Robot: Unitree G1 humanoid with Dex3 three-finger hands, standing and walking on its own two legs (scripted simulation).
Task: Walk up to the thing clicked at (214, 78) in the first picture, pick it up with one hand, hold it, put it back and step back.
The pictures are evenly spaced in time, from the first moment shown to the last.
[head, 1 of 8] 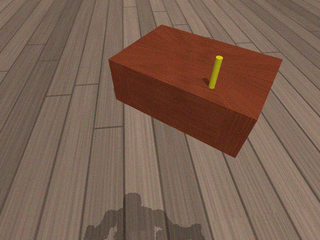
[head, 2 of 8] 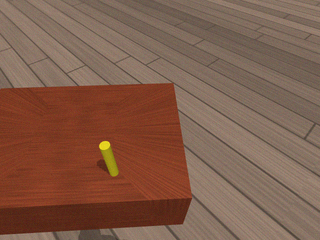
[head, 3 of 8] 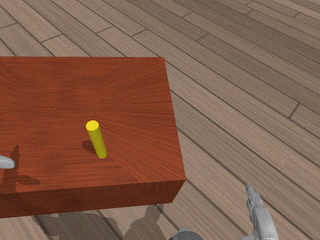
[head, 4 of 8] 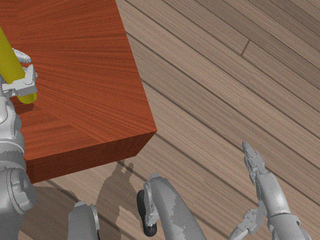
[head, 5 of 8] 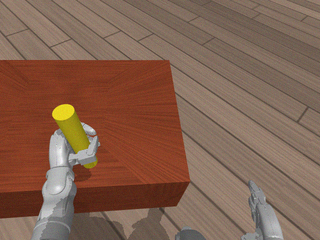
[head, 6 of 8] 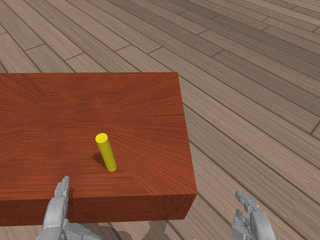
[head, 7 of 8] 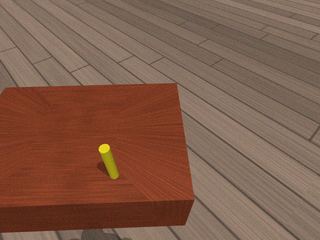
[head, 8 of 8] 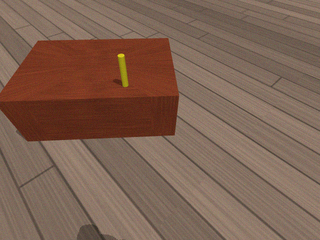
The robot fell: no
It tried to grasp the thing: yes
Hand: left
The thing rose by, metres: 0.28
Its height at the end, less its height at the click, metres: +0.00
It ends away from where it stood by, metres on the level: 0.01
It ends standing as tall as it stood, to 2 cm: yes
